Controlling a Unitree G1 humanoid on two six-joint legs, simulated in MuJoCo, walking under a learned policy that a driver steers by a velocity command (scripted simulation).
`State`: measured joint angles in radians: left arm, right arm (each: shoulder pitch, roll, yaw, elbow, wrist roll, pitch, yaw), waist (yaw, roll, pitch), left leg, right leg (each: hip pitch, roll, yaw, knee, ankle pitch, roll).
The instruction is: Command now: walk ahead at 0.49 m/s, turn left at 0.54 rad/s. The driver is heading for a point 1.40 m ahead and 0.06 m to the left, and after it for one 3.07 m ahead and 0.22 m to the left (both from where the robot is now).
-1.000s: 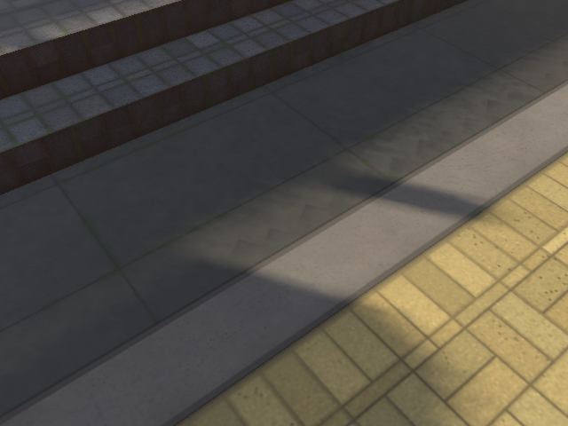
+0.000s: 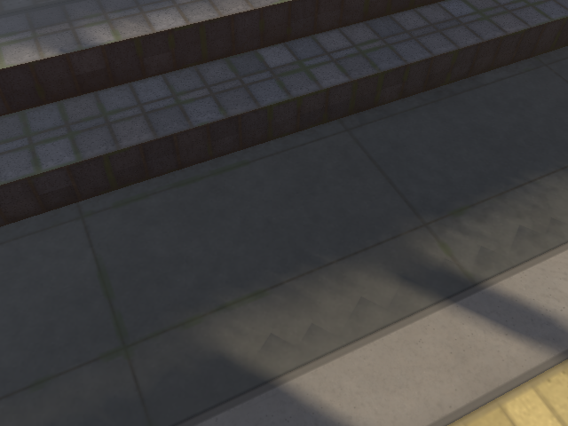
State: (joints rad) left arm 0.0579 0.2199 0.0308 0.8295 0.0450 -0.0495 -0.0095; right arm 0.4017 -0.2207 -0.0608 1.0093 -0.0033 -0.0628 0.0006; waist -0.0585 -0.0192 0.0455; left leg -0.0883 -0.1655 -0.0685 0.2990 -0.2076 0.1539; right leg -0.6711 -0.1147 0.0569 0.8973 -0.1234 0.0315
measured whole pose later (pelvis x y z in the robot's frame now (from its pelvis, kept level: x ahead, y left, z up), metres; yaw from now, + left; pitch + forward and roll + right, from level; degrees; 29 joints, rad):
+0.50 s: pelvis +0.28 -0.04 +0.00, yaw +15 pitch +1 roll -1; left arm 0.35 0.24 0.04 0.89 0.02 -0.10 -0.01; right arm 0.19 -0.28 -0.07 0.81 -0.04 -0.03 0.03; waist 0.03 0.05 0.02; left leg -0.58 0.01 -0.07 1.01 -0.26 0.05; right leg -0.14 0.03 -0.08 0.31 -0.19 -0.04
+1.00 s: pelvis +0.39 +0.02 -0.01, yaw +15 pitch -1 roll +0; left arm 0.25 0.20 0.02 0.98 0.02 0.03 0.03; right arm 0.23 -0.17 0.00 0.94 -0.02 -0.02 -0.02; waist 0.00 -0.03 0.03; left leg -0.29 -0.06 0.06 0.41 -0.12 0.08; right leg -0.26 -0.03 0.00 0.60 -0.35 -0.01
